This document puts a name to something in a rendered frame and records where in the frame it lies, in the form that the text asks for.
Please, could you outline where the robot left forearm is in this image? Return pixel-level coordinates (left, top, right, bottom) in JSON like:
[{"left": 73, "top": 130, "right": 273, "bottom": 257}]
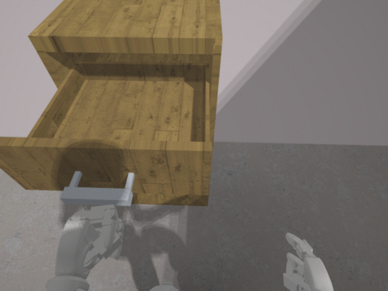
[{"left": 46, "top": 276, "right": 90, "bottom": 291}]

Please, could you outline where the drawer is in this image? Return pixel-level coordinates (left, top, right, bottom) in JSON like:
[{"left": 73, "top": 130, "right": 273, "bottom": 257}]
[{"left": 0, "top": 61, "right": 212, "bottom": 195}]

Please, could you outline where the right robot hand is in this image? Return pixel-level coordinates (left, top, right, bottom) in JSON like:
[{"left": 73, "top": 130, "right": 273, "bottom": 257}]
[{"left": 283, "top": 233, "right": 333, "bottom": 291}]

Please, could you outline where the cabinet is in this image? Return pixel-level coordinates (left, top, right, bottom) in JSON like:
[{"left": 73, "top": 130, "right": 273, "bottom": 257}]
[{"left": 28, "top": 0, "right": 222, "bottom": 206}]

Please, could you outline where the handle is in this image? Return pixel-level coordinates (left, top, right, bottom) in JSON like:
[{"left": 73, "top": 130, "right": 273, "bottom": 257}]
[{"left": 60, "top": 171, "right": 135, "bottom": 206}]

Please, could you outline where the left robot hand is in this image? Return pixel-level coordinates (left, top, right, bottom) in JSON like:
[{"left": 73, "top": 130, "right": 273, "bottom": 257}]
[{"left": 55, "top": 204, "right": 124, "bottom": 279}]

